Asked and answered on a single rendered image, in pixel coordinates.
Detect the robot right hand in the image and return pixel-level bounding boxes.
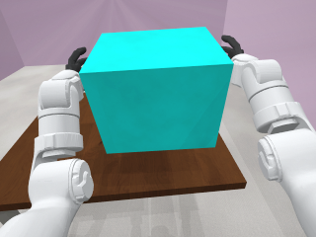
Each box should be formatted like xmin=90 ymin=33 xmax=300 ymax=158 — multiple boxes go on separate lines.
xmin=221 ymin=35 xmax=244 ymax=59

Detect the carton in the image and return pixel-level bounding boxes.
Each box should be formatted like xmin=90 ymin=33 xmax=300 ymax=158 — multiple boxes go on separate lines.
xmin=78 ymin=27 xmax=234 ymax=154

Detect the left robot forearm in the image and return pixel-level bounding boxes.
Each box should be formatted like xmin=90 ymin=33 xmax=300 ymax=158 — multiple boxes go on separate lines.
xmin=28 ymin=69 xmax=84 ymax=203

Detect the robot left hand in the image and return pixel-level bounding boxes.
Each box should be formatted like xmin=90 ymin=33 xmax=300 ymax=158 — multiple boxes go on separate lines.
xmin=65 ymin=46 xmax=88 ymax=91

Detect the robot left upper arm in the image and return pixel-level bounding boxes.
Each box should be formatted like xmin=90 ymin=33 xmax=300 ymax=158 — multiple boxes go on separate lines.
xmin=0 ymin=158 xmax=94 ymax=237

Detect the table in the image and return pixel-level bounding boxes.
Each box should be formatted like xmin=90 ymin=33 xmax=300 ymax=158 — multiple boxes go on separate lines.
xmin=0 ymin=92 xmax=247 ymax=225

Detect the right robot forearm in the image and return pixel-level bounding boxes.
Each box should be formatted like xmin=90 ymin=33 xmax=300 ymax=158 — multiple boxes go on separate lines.
xmin=230 ymin=53 xmax=316 ymax=135

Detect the robot right upper arm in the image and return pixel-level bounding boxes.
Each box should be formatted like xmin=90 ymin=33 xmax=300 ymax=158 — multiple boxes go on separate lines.
xmin=257 ymin=127 xmax=316 ymax=237

